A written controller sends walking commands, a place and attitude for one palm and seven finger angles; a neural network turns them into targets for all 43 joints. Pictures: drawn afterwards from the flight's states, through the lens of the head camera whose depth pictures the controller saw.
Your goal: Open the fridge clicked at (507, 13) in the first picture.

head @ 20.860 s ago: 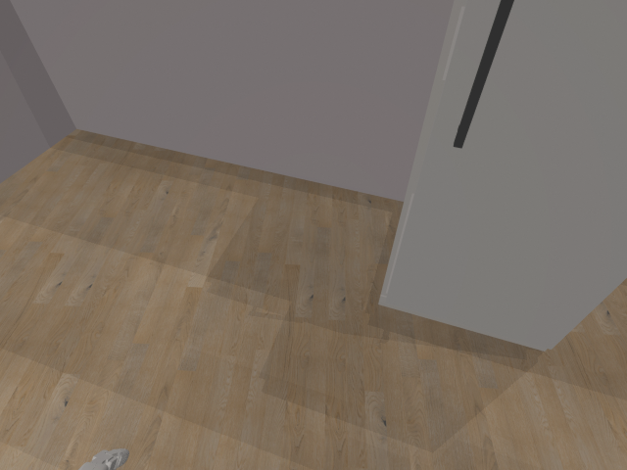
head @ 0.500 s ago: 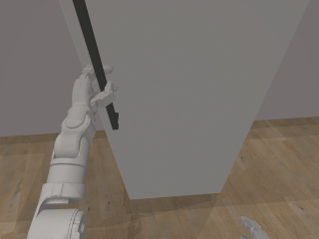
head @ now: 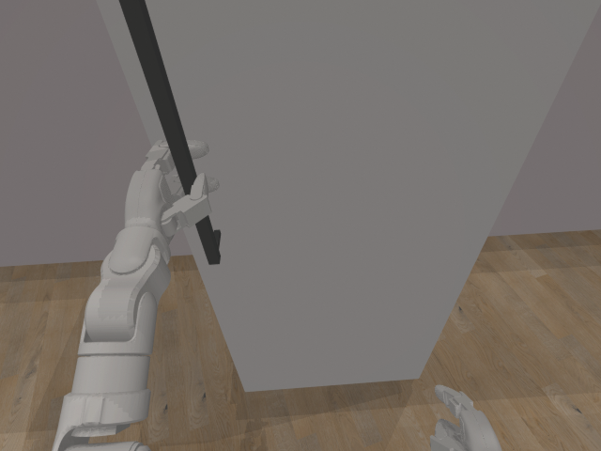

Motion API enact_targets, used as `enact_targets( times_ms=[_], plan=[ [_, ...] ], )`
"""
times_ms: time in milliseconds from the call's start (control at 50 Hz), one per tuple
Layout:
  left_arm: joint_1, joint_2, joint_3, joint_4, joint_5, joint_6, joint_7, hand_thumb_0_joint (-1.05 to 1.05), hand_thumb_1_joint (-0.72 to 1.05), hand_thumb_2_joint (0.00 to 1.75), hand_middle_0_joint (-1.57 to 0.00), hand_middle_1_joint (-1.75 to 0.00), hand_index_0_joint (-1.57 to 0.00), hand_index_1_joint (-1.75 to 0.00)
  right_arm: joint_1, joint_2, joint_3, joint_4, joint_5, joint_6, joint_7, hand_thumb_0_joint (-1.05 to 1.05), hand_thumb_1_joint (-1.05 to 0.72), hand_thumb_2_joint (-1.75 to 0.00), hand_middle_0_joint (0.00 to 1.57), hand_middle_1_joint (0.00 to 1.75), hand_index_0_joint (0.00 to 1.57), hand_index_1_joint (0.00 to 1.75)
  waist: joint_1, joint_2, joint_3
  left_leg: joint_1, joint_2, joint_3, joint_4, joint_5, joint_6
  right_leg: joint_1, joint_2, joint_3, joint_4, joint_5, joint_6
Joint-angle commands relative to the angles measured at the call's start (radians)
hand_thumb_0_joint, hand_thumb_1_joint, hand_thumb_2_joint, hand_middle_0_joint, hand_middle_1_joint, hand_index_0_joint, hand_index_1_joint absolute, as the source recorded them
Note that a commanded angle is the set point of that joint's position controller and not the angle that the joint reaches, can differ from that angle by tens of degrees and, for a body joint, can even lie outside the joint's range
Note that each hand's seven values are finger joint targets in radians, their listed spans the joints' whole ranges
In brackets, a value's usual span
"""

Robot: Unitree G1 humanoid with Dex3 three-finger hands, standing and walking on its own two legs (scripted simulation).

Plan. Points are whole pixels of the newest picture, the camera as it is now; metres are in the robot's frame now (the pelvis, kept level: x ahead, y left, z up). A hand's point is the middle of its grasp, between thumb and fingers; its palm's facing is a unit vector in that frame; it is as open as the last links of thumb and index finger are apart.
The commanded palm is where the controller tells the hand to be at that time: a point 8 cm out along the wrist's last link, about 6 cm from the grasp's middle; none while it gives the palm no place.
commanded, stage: pull the door a little, standing still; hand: left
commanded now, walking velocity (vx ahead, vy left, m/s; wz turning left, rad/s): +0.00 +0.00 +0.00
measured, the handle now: (179, 129) +0.43 +0.17 +0.25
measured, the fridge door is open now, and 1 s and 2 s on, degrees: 0 14 57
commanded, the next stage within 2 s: walk backward, drawing the door open in 0.12 s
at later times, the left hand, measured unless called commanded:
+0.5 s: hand (201, 235) +0.31 +0.13 +0.19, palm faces +0.04 -0.98 -0.22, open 5.9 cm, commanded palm +0.27 +0.18 +0.18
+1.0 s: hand (220, 255) +0.28 +0.10 +0.18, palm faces +0.51 -0.84 -0.21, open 6.1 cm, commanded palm +0.23 +0.14 +0.18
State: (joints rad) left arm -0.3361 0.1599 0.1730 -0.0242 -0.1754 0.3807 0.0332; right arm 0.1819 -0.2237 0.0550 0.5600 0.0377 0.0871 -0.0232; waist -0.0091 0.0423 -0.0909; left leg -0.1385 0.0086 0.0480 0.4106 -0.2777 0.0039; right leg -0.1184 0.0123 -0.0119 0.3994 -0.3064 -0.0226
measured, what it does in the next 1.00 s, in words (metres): steps to the right: right foot, then left foot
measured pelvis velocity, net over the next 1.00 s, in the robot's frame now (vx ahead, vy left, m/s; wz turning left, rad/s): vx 0.06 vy -0.14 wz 0.25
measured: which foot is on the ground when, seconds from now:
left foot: down 0.00-0.68, up 0.70-0.90, down 0.92-1.00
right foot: down 0.00-0.44, up 0.46-0.66, down 0.68-0.92, up 0.94-1.00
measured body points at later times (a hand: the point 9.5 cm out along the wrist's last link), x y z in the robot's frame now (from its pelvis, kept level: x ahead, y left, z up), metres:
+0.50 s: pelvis +0.08 +0.00 +0.01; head +0.14 -0.02 +0.46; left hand +0.30 +0.18 +0.20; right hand +0.27 -0.22 -0.09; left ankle -0.06 +0.14 -0.72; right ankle -0.02 -0.08 -0.64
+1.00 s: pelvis +0.06 -0.14 -0.03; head +0.09 -0.14 +0.42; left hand +0.25 +0.14 +0.19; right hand +0.32 -0.31 -0.10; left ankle +0.07 -0.02 -0.75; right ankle +0.19 -0.16 -0.68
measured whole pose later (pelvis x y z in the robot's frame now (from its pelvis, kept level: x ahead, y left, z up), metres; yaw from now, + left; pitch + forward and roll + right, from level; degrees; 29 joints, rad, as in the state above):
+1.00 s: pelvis +0.06 -0.14 -0.03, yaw +14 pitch -7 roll +0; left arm 0.11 0.28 0.22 -0.49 -0.05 -0.10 0.14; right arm 0.08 -0.20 -0.01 0.54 -0.03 -0.04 -0.05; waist -0.03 0.00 0.19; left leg -0.28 0.01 0.03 0.71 -0.31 0.03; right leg -0.62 0.12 -0.05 1.12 -0.38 0.05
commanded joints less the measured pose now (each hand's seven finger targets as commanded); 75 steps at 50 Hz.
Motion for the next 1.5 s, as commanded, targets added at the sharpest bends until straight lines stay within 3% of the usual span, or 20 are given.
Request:
enact_targets(
  times_ms=[0,200,220,340,380,420,480,580,680,760,800,860,900,920,980,1120,1180,1340,1380,1480],
  plan=[
    [0.027,0.109,-0.004,-0.45,-0.014,-0.02,-0.057,0.0,0.9,0.9,-0.45,-1.4,-0.45,-1.4,-0.162,-0.094,-0.044,-0.204,-0.003,-0.038,0.005,0.0,-0.9,-0.9,0.2,0.3,0.2,0.3,0.097,-0.07,-0.315,0.087,-0.004,-0.014,0.066,0.734,0.03,0.211,-0.042,-0.033,0.088,1.001,0.025],
    [0.622,0.109,0.002,-0.987,-0.039,-0.063,-0.049,0.0,0.9,0.9,-0.45,-1.4,-0.45,-1.4,-0.186,-0.074,-0.045,-0.251,-0.001,-0.063,0.056,0.0,-0.9,-0.9,0.2,0.3,0.2,0.3,0.108,-0.011,-0.191,0.036,0.016,-0.054,0.078,0.728,0.015,0.134,-0.028,-0.056,0.081,0.864,0.007],
    [0.044,0.488,0.192,-0.9,0.1,-0.242,0.034,0.0,0.9,0.9,-0.45,-1.4,-0.45,-1.4,-0.103,-0.14,-0.039,-0.236,-0.035,-0.064,0.0,0.0,-0.9,-0.9,0.2,0.3,0.2,0.3,-0.006,-0.015,-0.032,-0.016,0.008,-0.054,0.151,0.699,0.035,0.024,-0.061,0.026,0.039,0.942,0.023],
    [0.576,0.19,-0.007,-0.793,0.104,-0.476,0.031,0.0,0.9,0.9,-0.45,-1.4,-0.45,-1.4,-0.11,-0.078,-0.045,-0.24,-0.051,-0.091,-0.038,0.0,-0.9,-0.9,0.2,0.3,0.2,0.3,0.066,-0.161,-0.037,-0.489,-0.053,-0.046,0.229,0.125,0.017,0.355,-0.199,-0.014,0.244,1.223,-0.057],
    [0.563,0.148,-0.058,-0.869,0.089,-0.506,0.034,0.0,0.9,0.9,-0.45,-1.4,-0.45,-1.4,-0.072,-0.087,-0.052,-0.225,-0.056,-0.101,-0.046,0.0,-0.9,-0.9,0.2,0.3,0.2,0.3,-0.004,0.006,-0.098,-0.102,-0.012,-0.047,-0.105,0.723,0.021,0.116,-0.051,-0.143,0.495,1.113,0.039],
    [0.548,0.143,-0.107,-0.925,0.125,-0.523,0.048,0.0,0.9,0.9,-0.45,-1.4,-0.45,-1.4,-0.023,-0.123,-0.102,-0.192,-0.08,-0.099,0.004,0.0,-0.9,-0.9,0.2,0.3,0.2,0.3,-0.037,0.415,-0.116,0.675,0.234,-0.361,0.03,1.903,0.094,-0.698,0.125,-0.104,0.856,-0.233,0.049],
    [0.536,0.147,-0.06,-0.934,0.16,-0.532,0.07,0.0,0.9,0.9,-0.45,-1.4,-0.45,-1.4,-0.05,-0.098,-0.114,-0.2,-0.068,-0.124,0.038,0.0,-0.9,-0.9,0.2,0.3,0.2,0.3,-0.045,0.15,-0.045,0.755,0.215,-0.341,0.134,1.459,0.11,-0.947,0.114,-0.091,0.782,-0.321,0.004],
    [0.551,0.201,-0.011,-0.985,0.111,-0.525,0.067,0.0,0.9,0.9,-0.45,-1.4,-0.45,-1.4,-0.102,-0.041,-0.081,-0.233,-0.029,-0.194,-0.012,0.0,-0.9,-0.9,0.2,0.3,0.2,0.3,0.006,0.069,-0.078,0.086,0.11,-0.19,0.17,1.018,-0.034,0.01,0.05,-0.065,0.072,0.463,-0.001],
    [0.527,0.273,0.089,-0.905,0.107,-0.538,0.079,0.0,0.9,0.9,-0.45,-1.4,-0.45,-1.4,-0.11,0.007,-0.021,-0.252,-0.053,-0.266,-0.08,0.0,-0.9,-0.9,0.2,0.3,0.2,0.3,0.073,-0.234,-0.086,-0.2,-0.095,-0.102,0.676,-0.388,0.032,0.132,-0.266,0.163,0.04,1.193,-0.04],
    [0.389,0.243,0.098,-0.901,0.147,-0.611,0.082,0.0,0.9,0.9,-0.45,-1.4,-0.45,-1.4,-0.02,-0.065,-0.102,-0.171,-0.048,-0.192,-0.008,0.0,-0.9,-0.9,0.2,0.3,0.2,0.3,0.005,-0.314,-0.293,-0.196,-0.066,-0.181,0.949,-0.278,-0.009,0.142,-0.355,0.37,-0.051,0.693,0.022],
    [0.35,0.275,0.134,-0.91,0.157,-0.622,0.095,0.0,0.9,0.9,-0.45,-1.4,-0.45,-1.4,-0.051,-0.038,-0.094,-0.143,-0.041,-0.141,0.002,0.0,-0.9,-0.9,0.2,0.3,0.2,0.3,-0.012,-0.199,-0.344,-0.066,-0.094,-0.038,0.751,-0.249,-0.007,0.074,-0.235,0.165,-0.201,0.253,0.304],
    [0.249,0.284,0.097,-0.887,0.138,-0.603,0.087,0.0,0.9,0.9,-0.45,-1.4,-0.45,-1.4,-0.088,-0.065,-0.121,-0.127,-0.032,-0.13,-0.009,0.0,-0.9,-0.9,0.2,0.3,0.2,0.3,-0.048,-0.296,-0.197,0.189,-0.113,0.142,0.256,-0.381,0.033,-0.192,-0.132,0.011,-0.304,-0.054,0.251],
    [0.265,0.246,0.091,-0.806,0.116,-0.608,0.098,0.0,0.9,0.9,-0.45,-1.4,-0.45,-1.4,-0.153,-0.111,-0.093,-0.16,-0.07,-0.157,-0.016,0.0,-0.9,-0.9,0.2,0.3,0.2,0.3,-0.074,0.516,-0.062,-0.111,0.334,-0.445,-0.274,-0.353,0.224,-0.332,0.077,-0.065,0.717,-0.157,0.193],
    [0.289,0.3,0.146,-0.749,0.145,-0.615,0.131,0.0,0.9,0.9,-0.45,-1.4,-0.45,-1.4,-0.227,-0.033,-0.052,-0.18,-0.109,-0.18,-0.029,0.0,-0.9,-0.9,0.2,0.3,0.2,0.3,0.0,0.519,-0.011,-0.472,0.572,-0.723,-0.228,-0.179,0.288,-0.263,-0.027,0.239,1.102,-0.279,0.046],
    [0.141,0.366,0.217,-0.779,0.121,-0.603,0.129,0.0,0.9,0.9,-0.45,-1.4,-0.45,-1.4,-0.187,-0.077,-0.123,-0.119,-0.038,-0.17,-0.041,0.0,-0.9,-0.9,0.2,0.3,0.2,0.3,0.01,0.066,0.056,-0.295,0.374,-0.333,-0.05,0.302,0.248,-0.375,0.05,0.159,1.073,-0.158,0.065],
    [0.205,0.334,0.203,-0.694,0.146,-0.635,0.136,0.0,0.9,0.9,-0.45,-1.4,-0.45,-1.4,-0.071,-0.12,-0.116,-0.089,-0.031,-0.26,-0.037,0.0,-0.9,-0.9,0.2,0.3,0.2,0.3,0.017,0.254,-0.092,-0.021,0.177,-0.132,0.152,0.304,0.054,-0.121,0.031,-0.085,0.088,0.038,0.085],
    [0.232,0.514,0.351,-0.632,0.155,-0.673,0.134,0.0,0.9,0.9,-0.45,-1.4,-0.45,-1.4,-0.133,-0.066,-0.1,-0.108,-0.034,-0.264,-0.047,0.0,-0.9,-0.9,0.2,0.3,0.2,0.3,0.039,-0.317,-0.082,-0.328,-0.048,-0.052,0.611,-0.26,-0.058,-0.057,-0.343,0.328,-0.04,0.794,-0.068],
    [0.33,0.423,0.348,-0.672,0.132,-0.665,0.164,0.0,0.9,0.9,-0.45,-1.4,-0.45,-1.4,-0.086,-0.066,-0.098,-0.083,-0.051,-0.253,-0.085,0.0,-0.9,-0.9,0.2,0.3,0.2,0.3,-0.015,-0.064,-0.164,-0.049,-0.02,-0.05,0.086,0.154,-0.029,-0.026,-0.221,-0.028,0.29,0.566,-0.004],
    [0.254,0.4,0.297,-0.737,0.112,-0.677,0.155,0.0,0.9,0.9,-0.45,-1.4,-0.45,-1.4,-0.091,-0.13,-0.123,-0.106,-0.05,-0.272,-0.073,0.0,-0.9,-0.9,0.2,0.3,0.2,0.3,0.009,0.373,-0.186,0.121,0.379,-0.624,-0.085,0.805,0.119,-0.352,-0.006,-0.015,0.608,-0.352,0.089],
    [0.117,0.421,0.27,-0.686,0.153,-0.655,0.131,0.0,0.9,0.9,-0.45,-1.4,-0.45,-1.4,-0.081,-0.101,-0.128,-0.033,-0.04,-0.298,-0.045,0.0,-0.9,-0.9,0.2,0.3,0.2,0.3,-0.01,0.257,-0.087,-0.004,0.283,-0.48,-0.115,0.244,0.144,-0.327,-0.008,0.092,0.679,-0.134,0.084]
  ],
)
